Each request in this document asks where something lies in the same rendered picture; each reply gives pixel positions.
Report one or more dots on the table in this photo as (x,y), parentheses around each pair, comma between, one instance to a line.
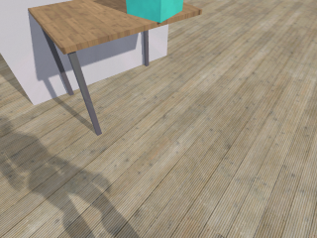
(79,24)

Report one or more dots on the carton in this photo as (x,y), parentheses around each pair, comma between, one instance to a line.
(154,10)

